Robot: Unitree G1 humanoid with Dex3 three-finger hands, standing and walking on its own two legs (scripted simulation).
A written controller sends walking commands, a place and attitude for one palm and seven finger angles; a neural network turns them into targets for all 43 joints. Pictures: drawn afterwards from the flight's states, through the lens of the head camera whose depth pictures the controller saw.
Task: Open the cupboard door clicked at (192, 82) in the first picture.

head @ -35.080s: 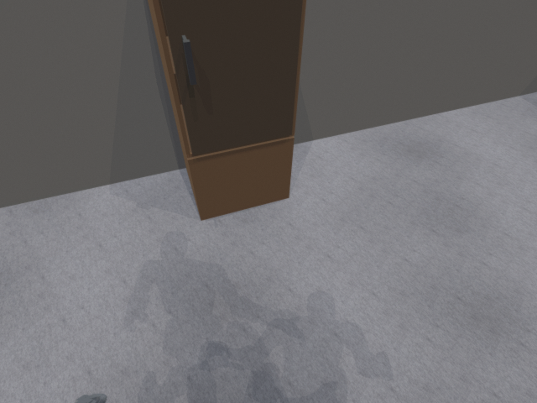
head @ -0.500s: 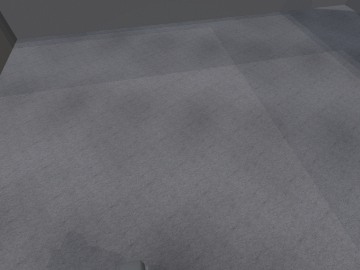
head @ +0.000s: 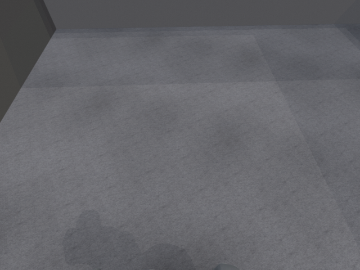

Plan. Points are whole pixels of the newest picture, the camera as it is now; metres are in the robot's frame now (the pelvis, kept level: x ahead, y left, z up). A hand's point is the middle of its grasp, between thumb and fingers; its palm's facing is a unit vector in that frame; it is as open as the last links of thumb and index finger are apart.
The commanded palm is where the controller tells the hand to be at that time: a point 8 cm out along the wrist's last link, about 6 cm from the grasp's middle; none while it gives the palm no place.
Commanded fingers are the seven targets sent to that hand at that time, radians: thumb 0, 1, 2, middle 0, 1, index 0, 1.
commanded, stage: turn to face it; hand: left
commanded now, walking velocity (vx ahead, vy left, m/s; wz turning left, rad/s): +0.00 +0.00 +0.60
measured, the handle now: out of the picture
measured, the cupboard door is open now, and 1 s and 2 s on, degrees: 39 39 39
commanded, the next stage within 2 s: none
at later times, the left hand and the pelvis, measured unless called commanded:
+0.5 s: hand out of the picture +0.03 +0.17 -0.19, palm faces +0.39 -0.89 -0.25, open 7.3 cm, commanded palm none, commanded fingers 0.00 0.90 0.90 -0.20 -0.30 -0.20 -0.30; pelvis +0.07 -0.04 -0.02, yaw +21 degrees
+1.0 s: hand out of the picture +0.07 +0.10 -0.15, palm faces +0.63 -0.74 -0.26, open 7.3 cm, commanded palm none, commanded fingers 0.00 0.90 0.90 -0.20 -0.30 -0.20 -0.30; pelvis +0.13 -0.09 +0.00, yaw +39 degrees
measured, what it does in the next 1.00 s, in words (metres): walks ahead, turning left: right foot, then left foot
